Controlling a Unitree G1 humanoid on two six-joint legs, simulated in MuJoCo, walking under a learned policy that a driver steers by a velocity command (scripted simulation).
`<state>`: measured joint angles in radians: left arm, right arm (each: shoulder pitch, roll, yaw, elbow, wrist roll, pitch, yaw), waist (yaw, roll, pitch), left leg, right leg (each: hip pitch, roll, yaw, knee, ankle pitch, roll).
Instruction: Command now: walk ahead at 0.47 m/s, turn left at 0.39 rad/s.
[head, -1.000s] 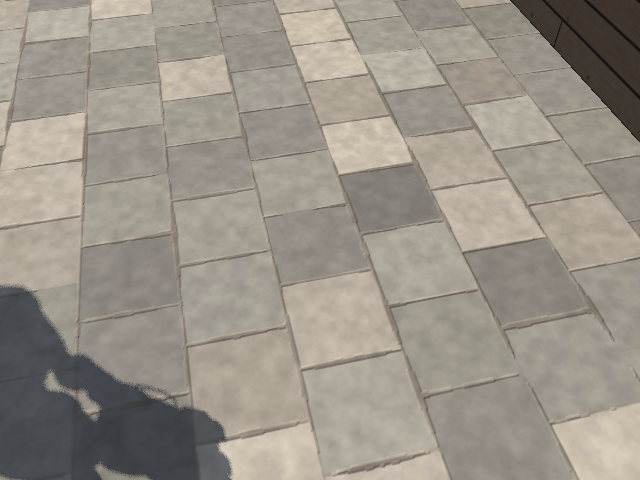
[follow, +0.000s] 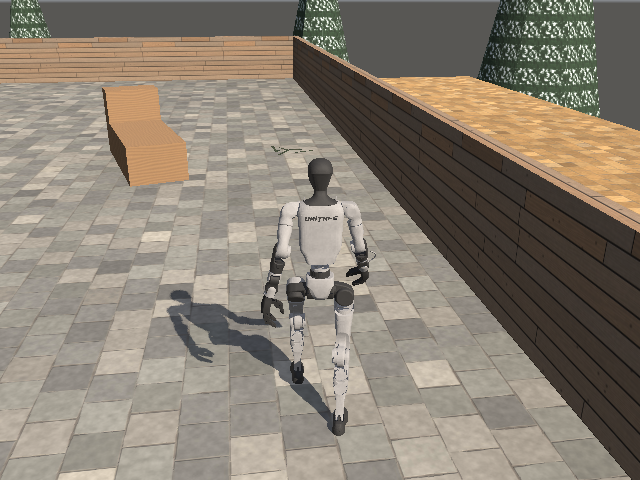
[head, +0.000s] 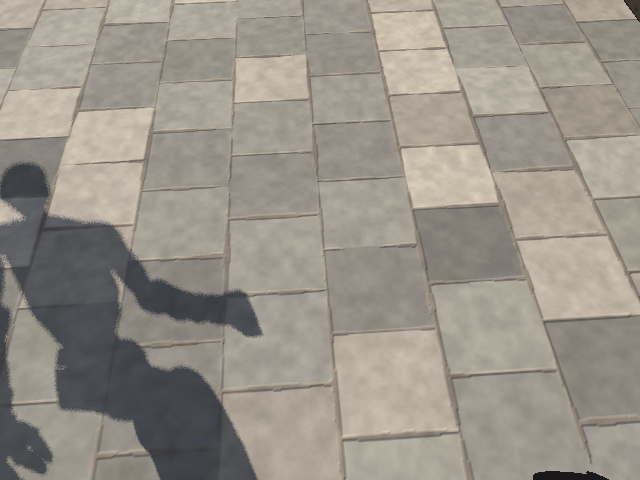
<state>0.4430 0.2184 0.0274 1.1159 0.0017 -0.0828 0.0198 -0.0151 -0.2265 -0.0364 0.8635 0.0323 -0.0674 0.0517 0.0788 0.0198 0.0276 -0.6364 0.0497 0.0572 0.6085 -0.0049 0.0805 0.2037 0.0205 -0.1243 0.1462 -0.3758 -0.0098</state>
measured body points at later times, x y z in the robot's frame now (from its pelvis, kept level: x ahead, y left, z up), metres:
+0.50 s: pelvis +0.26 +0.03 +0.01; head +0.29 +0.04 +0.46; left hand +0.39 +0.33 -0.09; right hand +0.40 -0.24 -0.11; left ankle +0.19 +0.10 -0.73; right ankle +0.43 -0.05 -0.71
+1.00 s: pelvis +0.33 +0.06 +0.01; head +0.34 +0.07 +0.46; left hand +0.35 +0.33 -0.12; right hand +0.49 -0.17 -0.12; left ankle +0.27 +0.17 -0.73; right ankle +0.42 -0.04 -0.73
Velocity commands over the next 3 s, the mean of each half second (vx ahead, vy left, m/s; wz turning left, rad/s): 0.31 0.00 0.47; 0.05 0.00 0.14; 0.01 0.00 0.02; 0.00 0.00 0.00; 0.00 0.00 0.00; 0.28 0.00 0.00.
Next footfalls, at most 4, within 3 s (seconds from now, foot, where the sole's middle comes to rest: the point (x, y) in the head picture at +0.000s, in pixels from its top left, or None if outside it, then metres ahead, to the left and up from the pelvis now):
0.06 left None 0.23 0.11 -0.76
0.52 right None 0.46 -0.03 -0.76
0.84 left None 0.31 0.18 -0.76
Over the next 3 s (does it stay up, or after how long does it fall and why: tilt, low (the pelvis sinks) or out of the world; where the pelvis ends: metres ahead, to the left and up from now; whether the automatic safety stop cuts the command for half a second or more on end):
stays up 0.48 0.07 0.02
